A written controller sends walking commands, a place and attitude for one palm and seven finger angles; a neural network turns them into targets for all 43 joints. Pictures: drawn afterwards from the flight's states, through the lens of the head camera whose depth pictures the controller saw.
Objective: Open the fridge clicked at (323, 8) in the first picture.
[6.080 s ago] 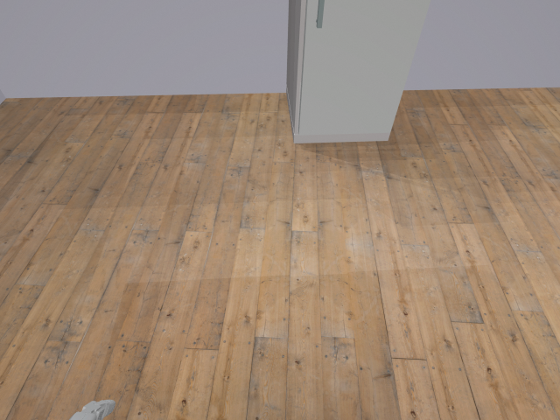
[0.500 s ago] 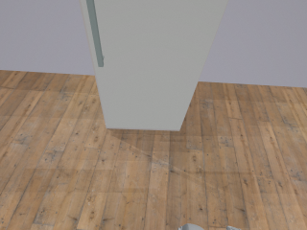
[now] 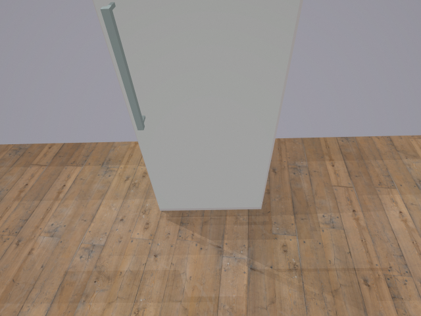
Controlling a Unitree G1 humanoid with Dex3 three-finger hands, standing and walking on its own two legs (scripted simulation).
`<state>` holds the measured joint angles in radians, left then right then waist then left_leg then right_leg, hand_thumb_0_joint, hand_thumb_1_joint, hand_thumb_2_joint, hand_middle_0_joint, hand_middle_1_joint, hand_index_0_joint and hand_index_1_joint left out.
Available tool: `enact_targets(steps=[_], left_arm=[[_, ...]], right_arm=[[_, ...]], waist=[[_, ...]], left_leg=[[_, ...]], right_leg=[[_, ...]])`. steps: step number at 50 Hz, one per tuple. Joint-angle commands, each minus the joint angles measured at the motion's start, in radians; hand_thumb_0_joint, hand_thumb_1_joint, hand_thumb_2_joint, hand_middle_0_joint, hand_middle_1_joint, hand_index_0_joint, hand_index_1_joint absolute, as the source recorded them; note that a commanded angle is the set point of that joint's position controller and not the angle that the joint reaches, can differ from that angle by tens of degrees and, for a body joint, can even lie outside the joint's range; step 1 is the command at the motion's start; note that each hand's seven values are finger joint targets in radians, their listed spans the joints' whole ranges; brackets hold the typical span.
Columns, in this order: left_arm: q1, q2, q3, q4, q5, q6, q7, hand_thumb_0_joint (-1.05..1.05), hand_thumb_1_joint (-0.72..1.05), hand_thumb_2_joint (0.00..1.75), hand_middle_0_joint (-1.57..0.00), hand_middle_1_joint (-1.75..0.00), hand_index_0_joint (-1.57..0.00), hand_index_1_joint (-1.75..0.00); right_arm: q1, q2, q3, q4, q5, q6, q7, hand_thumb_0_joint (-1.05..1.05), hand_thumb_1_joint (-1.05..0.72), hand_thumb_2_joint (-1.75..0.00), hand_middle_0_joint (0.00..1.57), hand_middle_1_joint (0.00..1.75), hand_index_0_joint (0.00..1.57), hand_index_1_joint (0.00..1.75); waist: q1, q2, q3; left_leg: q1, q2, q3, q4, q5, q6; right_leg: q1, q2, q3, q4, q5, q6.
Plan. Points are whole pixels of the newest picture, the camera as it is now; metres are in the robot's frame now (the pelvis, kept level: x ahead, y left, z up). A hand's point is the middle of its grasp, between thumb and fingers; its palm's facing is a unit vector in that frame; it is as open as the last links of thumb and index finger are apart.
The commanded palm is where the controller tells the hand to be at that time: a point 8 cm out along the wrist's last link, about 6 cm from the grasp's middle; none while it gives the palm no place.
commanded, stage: take the last steps up to it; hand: left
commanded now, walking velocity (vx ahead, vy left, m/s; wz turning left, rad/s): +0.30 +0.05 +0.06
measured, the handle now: (128, 75) +0.74 +0.28 +0.11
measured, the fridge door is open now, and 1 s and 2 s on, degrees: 0 0 0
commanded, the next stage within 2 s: come to a stop and stand still in 0.68 s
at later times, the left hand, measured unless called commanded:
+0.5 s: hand out of the picture +0.09 +0.25 -0.19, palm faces +0.12 -0.98 -0.14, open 7.4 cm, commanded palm none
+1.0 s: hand (138, 224) +0.40 +0.23 -0.17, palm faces -0.04 -0.98 -0.21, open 7.4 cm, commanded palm none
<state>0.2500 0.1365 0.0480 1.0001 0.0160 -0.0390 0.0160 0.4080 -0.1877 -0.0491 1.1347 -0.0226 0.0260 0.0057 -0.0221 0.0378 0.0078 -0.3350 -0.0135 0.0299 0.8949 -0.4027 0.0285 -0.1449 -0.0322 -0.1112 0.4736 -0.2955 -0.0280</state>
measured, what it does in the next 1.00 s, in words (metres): walks ahead: left foot, then right foot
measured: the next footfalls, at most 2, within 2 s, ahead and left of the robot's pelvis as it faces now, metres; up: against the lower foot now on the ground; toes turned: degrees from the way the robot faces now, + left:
left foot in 0.36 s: +0.25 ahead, +0.18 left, +0.00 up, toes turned +10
right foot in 0.88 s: +0.39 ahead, -0.04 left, +0.00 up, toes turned -7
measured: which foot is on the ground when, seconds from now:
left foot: up 0.00-0.34, down 0.36-0.90, up 0.92-1.00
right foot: down 0.00-0.38, up 0.40-0.86, down 0.88-1.00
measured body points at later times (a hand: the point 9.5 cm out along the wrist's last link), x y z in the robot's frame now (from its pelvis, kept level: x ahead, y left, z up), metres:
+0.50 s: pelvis +0.17 +0.09 -0.01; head +0.19 +0.11 +0.44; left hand +0.09 +0.30 -0.17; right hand +0.28 -0.12 -0.14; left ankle +0.21 +0.17 -0.74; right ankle +0.09 -0.05 -0.65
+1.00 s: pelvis +0.29 +0.07 -0.01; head +0.33 +0.05 +0.44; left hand +0.40 +0.28 -0.15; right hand +0.22 -0.13 -0.18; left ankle +0.23 +0.18 -0.71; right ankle +0.36 -0.03 -0.74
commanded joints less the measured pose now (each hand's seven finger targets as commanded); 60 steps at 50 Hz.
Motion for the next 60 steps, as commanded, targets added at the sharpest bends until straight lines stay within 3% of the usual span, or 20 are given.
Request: enact_targets(steps=[1,3,13,16,17,18,19,22,27,33,38,41,43,44,45,46,48,51,54,60], left_arm=[[0.116,0.114,0.014,0.015,0.002,-0.025,0.01,0.0,0.9,0.9,-0.2,-0.3,-0.2,-0.3],[0.138,0.116,0.009,0.03,0.0,-0.036,0.007,0.0,0.9,0.9,-0.2,-0.3,-0.2,-0.3],[0.254,0.152,0.006,0.111,0.013,-0.04,0.014,0.0,0.9,0.9,-0.2,-0.3,-0.2,-0.3],[0.229,0.169,0.014,0.117,0.01,-0.032,0.014,0.0,0.9,0.9,-0.2,-0.3,-0.2,-0.3],[0.24,0.141,0.01,0.115,0.006,-0.03,0.012,0.0,0.9,0.9,-0.2,-0.3,-0.2,-0.3],[0.297,0.083,0.002,0.102,-0.008,-0.026,0.004,0.0,0.9,0.9,-0.2,-0.3,-0.2,-0.3],[0.248,0.079,-0.003,0.071,-0.006,-0.026,0.004,0.0,0.9,0.9,-0.2,-0.3,-0.2,-0.3],[0.136,0.072,0.009,0.077,0.001,-0.013,-0.006,0.0,0.9,0.9,-0.2,-0.3,-0.2,-0.3],[0.194,0.034,0.012,0.092,0.013,0.028,-0.013,0.0,0.9,0.9,-0.2,-0.3,-0.2,-0.3],[0.042,0.059,0.018,0.016,0.013,0.041,-0.017,0.0,0.9,0.9,-0.2,-0.3,-0.2,-0.3],[-0.097,0.057,0.005,-0.036,0.009,0.032,-0.016,0.0,0.9,0.9,-0.2,-0.3,-0.2,-0.3],[-0.08,0.053,-0.004,-0.032,0.006,0.022,-0.006,0.0,0.9,0.9,-0.2,-0.3,-0.2,-0.3],[0.053,0.093,0.002,0.013,0.007,0.008,0.004,0.0,0.9,0.9,-0.2,-0.3,-0.2,-0.3],[0.117,0.154,0.011,0.036,0.008,-0.001,0.016,0.0,0.9,0.9,-0.2,-0.3,-0.2,-0.3],[0.132,0.205,0.014,0.051,0.0,-0.004,0.021,0.0,0.9,0.9,-0.2,-0.3,-0.2,-0.3],[0.109,0.223,0.011,0.034,-0.001,0.005,0.023,0.0,0.9,0.9,-0.2,-0.3,-0.2,-0.3],[0.032,0.2,0.016,0.016,0.003,0.013,0.036,0.0,0.9,0.9,-0.2,-0.3,-0.2,-0.3],[-0.056,0.187,0.024,-0.01,0.007,0.031,0.043,0.0,0.9,0.9,-0.2,-0.3,-0.2,-0.3],[-0.076,0.194,0.04,-0.034,0.013,0.044,0.041,0.0,0.9,0.9,-0.2,-0.3,-0.2,-0.3],[-0.098,0.21,0.049,-0.053,0.022,0.061,0.031,0.0,0.9,0.9,-0.2,-0.3,-0.2,-0.3]], right_arm=[[-0.07,-0.028,-0.025,-0.096,-0.006,-0.031,0.013,0.0,-0.9,-0.9,0.2,0.3,0.2,0.3],[-0.068,-0.02,-0.022,-0.1,-0.006,-0.03,0.016,0.0,-0.9,-0.9,0.2,0.3,0.2,0.3],[-0.309,-0.007,-0.003,-0.187,0.006,-0.053,0.039,0.0,-0.9,-0.9,0.2,0.3,0.2,0.3],[-0.153,-0.053,-0.015,-0.139,0.0,-0.071,0.023,0.0,-0.9,-0.9,0.2,0.3,0.2,0.3],[0.004,-0.119,-0.029,-0.095,-0.007,-0.079,0.01,0.0,-0.9,-0.9,0.2,0.3,0.2,0.3],[0.117,-0.241,-0.058,-0.07,-0.017,-0.088,-0.004,0.0,-0.9,-0.9,0.2,0.3,0.2,0.3],[0.176,-0.272,-0.06,-0.056,0.002,-0.079,-0.014,0.0,-0.9,-0.9,0.2,0.3,0.2,0.3],[-0.08,-0.136,-0.029,-0.112,0.006,-0.089,-0.025,0.0,-0.9,-0.9,0.2,0.3,0.2,0.3],[-0.122,-0.054,-0.002,-0.11,0.011,-0.109,-0.028,0.0,-0.9,-0.9,0.2,0.3,0.2,0.3],[-0.067,-0.063,-0.011,-0.109,0.005,-0.108,-0.032,0.0,-0.9,-0.9,0.2,0.3,0.2,0.3],[0.002,-0.082,-0.015,-0.076,-0.008,-0.094,-0.033,0.0,-0.9,-0.9,0.2,0.3,0.2,0.3],[0.0,-0.069,-0.005,-0.057,-0.009,-0.08,-0.039,0.0,-0.9,-0.9,0.2,0.3,0.2,0.3],[-0.009,-0.057,0.005,-0.053,0.007,-0.077,-0.041,0.0,-0.9,-0.9,0.2,0.3,0.2,0.3],[0.009,-0.027,0.006,-0.055,0.018,-0.075,-0.039,0.0,-0.9,-0.9,0.2,0.3,0.2,0.3],[0.03,-0.011,0.007,-0.057,0.028,-0.062,-0.037,0.0,-0.9,-0.9,0.2,0.3,0.2,0.3],[0.038,-0.018,-0.002,-0.062,0.03,-0.046,-0.044,0.0,-0.9,-0.9,0.2,0.3,0.2,0.3],[-0.011,0.0,-0.002,-0.057,0.032,-0.016,-0.047,0.0,-0.9,-0.9,0.2,0.3,0.2,0.3],[-0.01,0.003,-0.009,-0.051,0.027,0.006,-0.042,0.0,-0.9,-0.9,0.2,0.3,0.2,0.3],[-0.03,0.006,-0.021,-0.074,0.017,0.027,-0.031,0.0,-0.9,-0.9,0.2,0.3,0.2,0.3],[-0.031,-0.007,-0.019,-0.112,0.013,0.009,-0.019,0.0,-0.9,-0.9,0.2,0.3,0.2,0.3]], waist=[[0.026,-0.107,0.169],[0.02,-0.132,0.135],[0.067,-0.209,0.155],[-0.016,-0.166,0.055],[-0.078,-0.053,-0.061],[-0.096,0.23,-0.199],[-0.111,0.267,-0.239],[-0.024,0.061,0.0],[0.057,0.075,0.053],[0.038,0.031,0.088],[-0.009,0.026,0.098],[0.005,0.034,0.076],[0.067,-0.027,-0.017],[0.073,-0.128,-0.111],[0.056,-0.186,-0.151],[0.048,-0.13,-0.142],[0.051,-0.212,-0.117],[0.028,-0.119,-0.09],[0.027,-0.161,-0.057],[0.022,-0.232,-0.059]], left_leg=[[-0.273,0.101,-0.024,0.16,0.148,-0.029],[-0.284,0.107,-0.006,0.142,0.203,-0.048],[-0.169,0.095,0.082,-0.204,0.208,-0.026],[0.139,0.037,0.116,-0.353,0.219,0.001],[0.372,0.085,0.062,-0.402,0.255,0.012],[0.606,0.355,-0.284,-0.441,0.347,0.097],[0.619,0.459,-0.44,-0.563,0.422,0.152],[0.253,0.39,-0.229,-0.635,0.346,0.133],[0.1,0.286,-0.042,-0.722,0.385,0.107],[0.206,0.3,-0.025,-0.725,0.494,0.139],[0.288,0.309,-0.015,-0.647,0.65,0.142],[0.274,0.285,0.008,-0.528,0.81,0.11],[0.208,0.206,0.052,-0.374,0.745,0.03],[0.078,0.143,0.074,-0.27,0.485,-0.019],[0.014,0.064,0.091,-0.17,-0.025,-0.058],[0.023,0.052,0.045,-0.089,-0.2,-0.057],[0.013,0.07,-0.008,0.046,-0.228,-0.059],[-0.002,0.063,-0.024,0.086,-0.162,-0.063],[0.0,0.047,-0.01,0.118,-0.098,-0.075],[0.079,0.035,0.022,-0.183,-0.015,-0.064]], right_leg=[[-0.018,-0.277,0.249,-0.368,-0.117,-0.069],[0.023,-0.246,0.162,-0.351,0.042,-0.062],[0.059,-0.258,0.088,-0.254,0.363,-0.076],[0.004,-0.224,0.038,-0.009,0.484,-0.05],[-0.071,-0.173,0.003,0.219,0.408,-0.021],[-0.311,-0.029,-0.066,0.524,-0.044,0.029],[-0.413,0.009,0.038,0.732,-0.304,0.019],[-0.43,-0.113,0.102,0.82,-0.104,0.017],[-0.349,-0.107,0.088,0.686,0.049,0.043],[-0.448,-0.108,0.094,0.5,0.115,0.061],[-0.383,-0.07,0.04,0.265,0.051,0.041],[-0.237,-0.028,0.013,0.115,0.066,0.026],[0.016,-0.044,0.043,-0.059,0.402,0.031],[0.197,-0.182,0.204,0.002,0.818,-0.021],[0.251,-0.346,0.296,0.014,1.144,-0.139],[0.195,-0.4,0.267,-0.008,1.246,-0.199],[0.079,-0.374,0.283,-0.045,1.051,-0.227],[0.004,-0.335,0.227,-0.081,0.83,-0.196],[-0.113,-0.312,0.216,-0.134,0.581,-0.17],[-0.152,-0.248,0.231,-0.158,0.139,-0.12]])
